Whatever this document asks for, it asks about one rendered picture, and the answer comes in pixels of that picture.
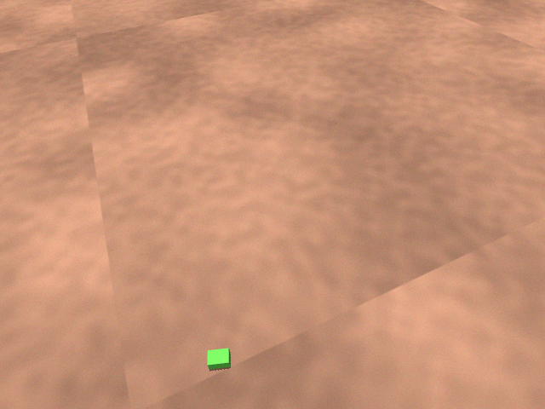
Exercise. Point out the small box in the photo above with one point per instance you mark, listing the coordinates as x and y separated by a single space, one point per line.
219 358

